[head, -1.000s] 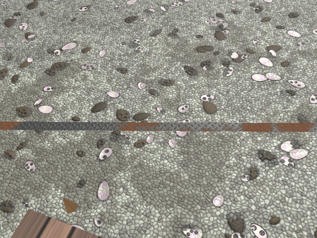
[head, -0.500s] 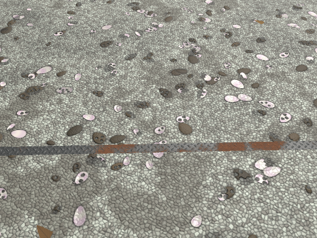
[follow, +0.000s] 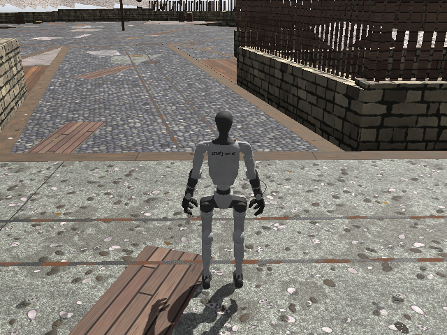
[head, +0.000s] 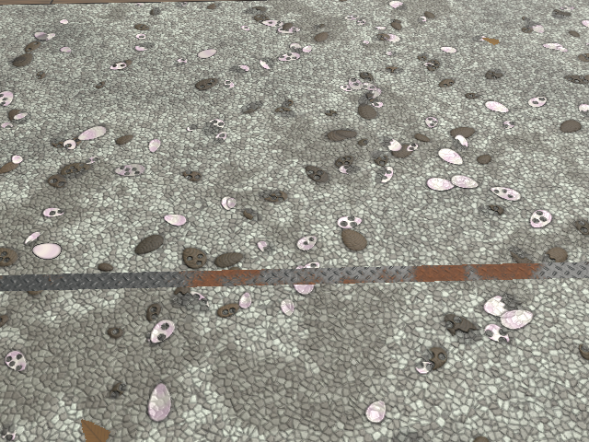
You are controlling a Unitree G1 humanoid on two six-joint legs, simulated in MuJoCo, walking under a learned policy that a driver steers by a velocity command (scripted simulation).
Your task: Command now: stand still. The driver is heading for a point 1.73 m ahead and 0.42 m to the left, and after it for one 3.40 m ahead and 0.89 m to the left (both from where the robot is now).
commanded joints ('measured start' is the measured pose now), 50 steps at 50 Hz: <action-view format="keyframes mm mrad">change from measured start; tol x2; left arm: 1 -7 114 18 -18 -1 -10 4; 20 13 93 2 68 -3 -8 5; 48 103 50 -16 106 -5 -8 11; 50 114 76 -5 104 -18 -6 15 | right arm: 1 7 -110 -18 -26 0 -8 -5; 48 186 -36 -1 66 6 -8 -19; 50 184 -59 -12 61 18 -5 -25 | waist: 1 0 -1 -27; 47 6 -1 5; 48 7 -2 -20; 50 10 -4 30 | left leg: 1 -35 29 -27 -84 111 19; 47 -54 9 -22 -80 112 25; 48 -44 -2 -11 -82 14 27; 50 -105 -22 -5 -55 -310 57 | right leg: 1 23 -48 48 -78 157 -23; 47 -8 -35 17 -82 133 -16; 48 1 -25 6 -86 31 -18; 50 -64 -5 -1 -65 -325 -46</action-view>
